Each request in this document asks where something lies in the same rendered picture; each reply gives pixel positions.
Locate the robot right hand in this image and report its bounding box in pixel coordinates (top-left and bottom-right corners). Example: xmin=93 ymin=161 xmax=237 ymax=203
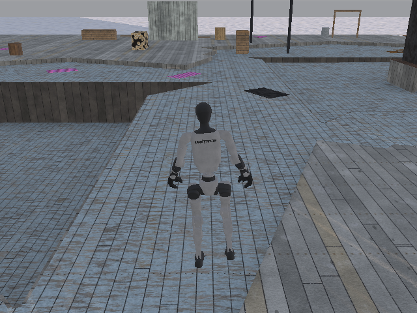
xmin=238 ymin=173 xmax=253 ymax=188

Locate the humanoid robot head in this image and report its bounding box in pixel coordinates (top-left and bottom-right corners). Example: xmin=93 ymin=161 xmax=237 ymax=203
xmin=194 ymin=102 xmax=216 ymax=134

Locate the right robot upper arm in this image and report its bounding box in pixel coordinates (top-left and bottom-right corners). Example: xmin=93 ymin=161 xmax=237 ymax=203
xmin=218 ymin=130 xmax=241 ymax=165

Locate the left robot upper arm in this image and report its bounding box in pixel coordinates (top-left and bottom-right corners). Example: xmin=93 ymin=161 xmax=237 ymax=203
xmin=175 ymin=132 xmax=192 ymax=168

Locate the left robot shin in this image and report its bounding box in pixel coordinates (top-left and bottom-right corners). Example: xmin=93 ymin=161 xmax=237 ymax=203
xmin=192 ymin=216 xmax=203 ymax=259

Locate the robot left forearm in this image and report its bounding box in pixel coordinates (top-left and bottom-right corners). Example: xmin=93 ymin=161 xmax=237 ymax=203
xmin=169 ymin=158 xmax=181 ymax=179

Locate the robot right forearm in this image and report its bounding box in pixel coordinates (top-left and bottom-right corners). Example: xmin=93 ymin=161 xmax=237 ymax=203
xmin=235 ymin=154 xmax=250 ymax=177

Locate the robot left hand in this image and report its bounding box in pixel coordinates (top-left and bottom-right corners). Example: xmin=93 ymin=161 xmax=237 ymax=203
xmin=168 ymin=176 xmax=182 ymax=188

